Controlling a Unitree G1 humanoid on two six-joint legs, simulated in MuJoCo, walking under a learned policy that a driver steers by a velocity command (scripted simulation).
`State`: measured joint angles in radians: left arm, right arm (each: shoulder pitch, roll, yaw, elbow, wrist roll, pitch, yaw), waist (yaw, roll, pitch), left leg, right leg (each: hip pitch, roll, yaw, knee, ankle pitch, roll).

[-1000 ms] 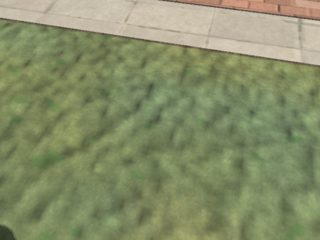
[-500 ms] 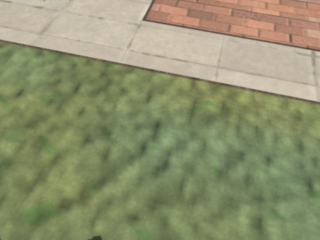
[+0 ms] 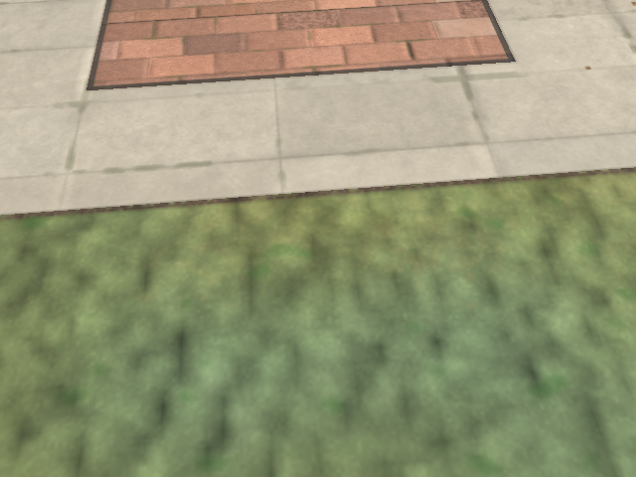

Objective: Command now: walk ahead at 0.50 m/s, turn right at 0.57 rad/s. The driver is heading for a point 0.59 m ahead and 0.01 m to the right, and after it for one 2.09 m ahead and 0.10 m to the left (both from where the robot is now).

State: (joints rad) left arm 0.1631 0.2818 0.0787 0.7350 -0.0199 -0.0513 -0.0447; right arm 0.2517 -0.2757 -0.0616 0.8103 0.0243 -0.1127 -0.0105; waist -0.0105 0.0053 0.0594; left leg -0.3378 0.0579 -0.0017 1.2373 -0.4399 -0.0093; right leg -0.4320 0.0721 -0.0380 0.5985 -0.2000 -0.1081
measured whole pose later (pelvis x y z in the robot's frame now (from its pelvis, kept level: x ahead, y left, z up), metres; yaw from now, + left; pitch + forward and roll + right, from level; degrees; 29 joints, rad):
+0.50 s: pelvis +0.29 +0.03 +0.01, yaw -17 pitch +2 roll +1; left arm 0.34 0.28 0.06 0.74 -0.03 -0.03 0.01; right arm 0.13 -0.26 -0.06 0.70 -0.01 -0.12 0.02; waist 0.02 -0.03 0.01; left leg -0.38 -0.04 0.02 0.50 -0.16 0.03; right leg -0.36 0.06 0.13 1.16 -0.44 -0.03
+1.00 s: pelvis +0.51 -0.10 +0.01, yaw -12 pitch +2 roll +0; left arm 0.17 0.25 0.05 0.68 0.00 -0.09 -0.02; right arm 0.34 -0.30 -0.06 0.82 0.03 -0.06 0.00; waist -0.02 0.04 0.01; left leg -0.44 0.04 -0.06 1.14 -0.37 0.01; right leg -0.32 0.00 -0.06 0.48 -0.19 -0.03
